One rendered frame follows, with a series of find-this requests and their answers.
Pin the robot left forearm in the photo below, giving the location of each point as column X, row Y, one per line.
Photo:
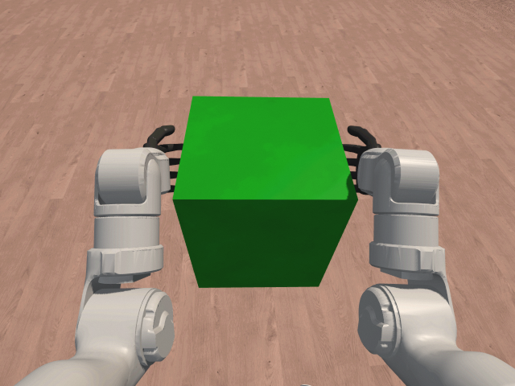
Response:
column 127, row 202

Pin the robot right forearm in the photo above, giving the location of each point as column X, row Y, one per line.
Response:
column 404, row 185

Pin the robot left upper arm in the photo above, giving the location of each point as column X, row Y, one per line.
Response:
column 121, row 333

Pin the robot right upper arm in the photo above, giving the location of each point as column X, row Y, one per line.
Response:
column 412, row 328

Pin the carton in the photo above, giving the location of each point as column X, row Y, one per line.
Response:
column 263, row 192

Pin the robot right hand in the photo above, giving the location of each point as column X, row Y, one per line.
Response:
column 369, row 140

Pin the robot left hand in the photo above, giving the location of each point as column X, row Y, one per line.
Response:
column 156, row 137

